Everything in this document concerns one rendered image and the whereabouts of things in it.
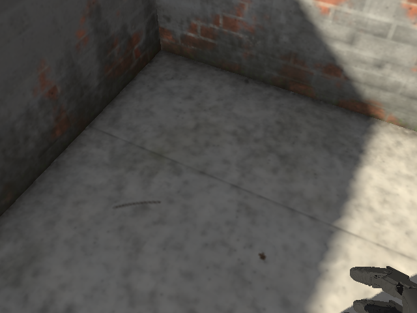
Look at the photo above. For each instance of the right robot hand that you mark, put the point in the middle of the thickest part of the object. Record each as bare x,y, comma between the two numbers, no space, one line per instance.
393,282

